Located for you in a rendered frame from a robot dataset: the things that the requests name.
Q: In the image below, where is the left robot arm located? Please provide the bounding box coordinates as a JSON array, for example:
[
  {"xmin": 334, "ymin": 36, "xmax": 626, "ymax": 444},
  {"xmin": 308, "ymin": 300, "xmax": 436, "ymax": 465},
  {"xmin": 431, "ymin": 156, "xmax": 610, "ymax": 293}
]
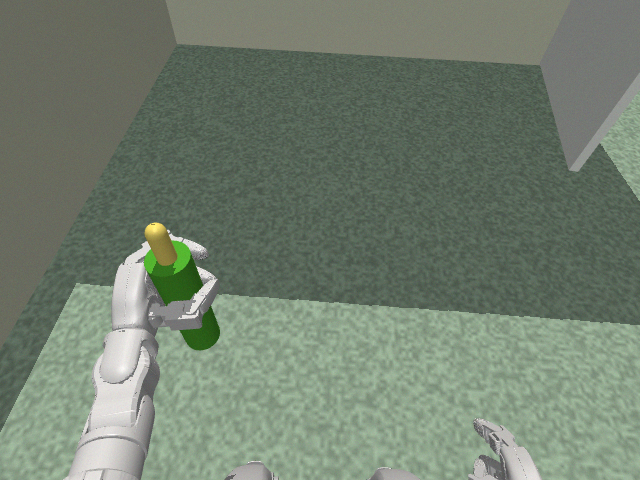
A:
[{"xmin": 63, "ymin": 328, "xmax": 160, "ymax": 480}]

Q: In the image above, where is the left robot hand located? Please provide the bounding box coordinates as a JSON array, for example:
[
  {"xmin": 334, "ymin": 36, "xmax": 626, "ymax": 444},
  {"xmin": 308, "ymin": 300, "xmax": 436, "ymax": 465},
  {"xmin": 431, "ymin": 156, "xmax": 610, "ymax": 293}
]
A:
[{"xmin": 111, "ymin": 230, "xmax": 220, "ymax": 338}]

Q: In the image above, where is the right robot hand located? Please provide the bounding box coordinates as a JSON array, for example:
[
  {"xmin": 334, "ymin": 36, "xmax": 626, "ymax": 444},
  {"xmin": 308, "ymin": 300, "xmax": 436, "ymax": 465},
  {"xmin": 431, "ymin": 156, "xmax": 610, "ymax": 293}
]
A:
[{"xmin": 468, "ymin": 418, "xmax": 542, "ymax": 480}]

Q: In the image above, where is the bottle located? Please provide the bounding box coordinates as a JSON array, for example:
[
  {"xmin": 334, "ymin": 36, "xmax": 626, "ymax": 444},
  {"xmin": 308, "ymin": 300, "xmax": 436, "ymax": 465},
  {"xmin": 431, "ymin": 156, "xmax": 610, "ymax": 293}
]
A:
[{"xmin": 144, "ymin": 223, "xmax": 220, "ymax": 351}]

